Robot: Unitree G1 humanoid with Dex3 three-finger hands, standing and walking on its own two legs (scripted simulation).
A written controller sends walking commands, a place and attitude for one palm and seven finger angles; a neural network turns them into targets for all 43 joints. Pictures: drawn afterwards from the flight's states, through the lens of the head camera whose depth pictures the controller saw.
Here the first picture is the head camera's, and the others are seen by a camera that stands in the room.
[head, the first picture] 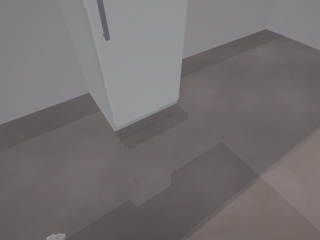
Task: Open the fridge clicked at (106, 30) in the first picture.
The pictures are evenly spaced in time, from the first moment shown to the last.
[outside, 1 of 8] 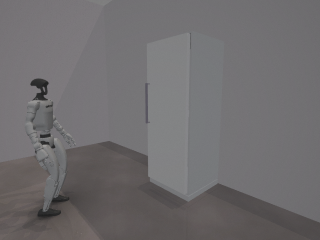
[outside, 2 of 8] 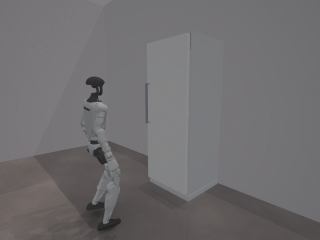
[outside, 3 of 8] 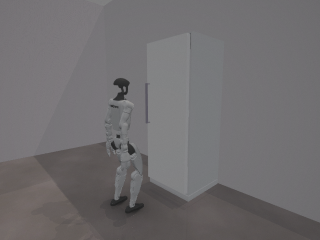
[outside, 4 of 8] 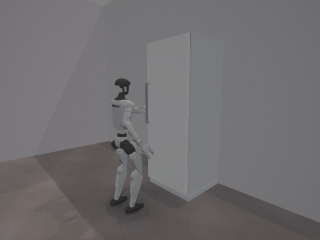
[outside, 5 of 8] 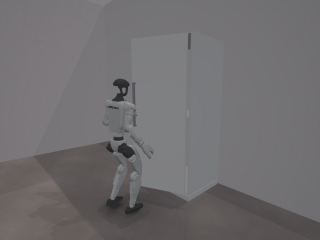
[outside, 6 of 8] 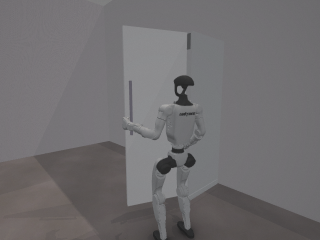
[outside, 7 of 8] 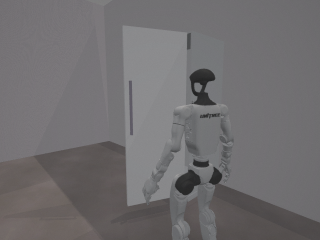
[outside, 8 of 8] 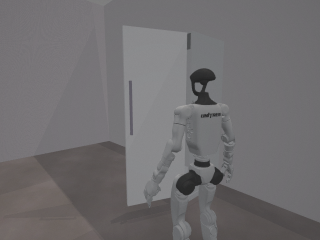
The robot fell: no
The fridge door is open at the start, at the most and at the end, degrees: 0 72 67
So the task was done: yes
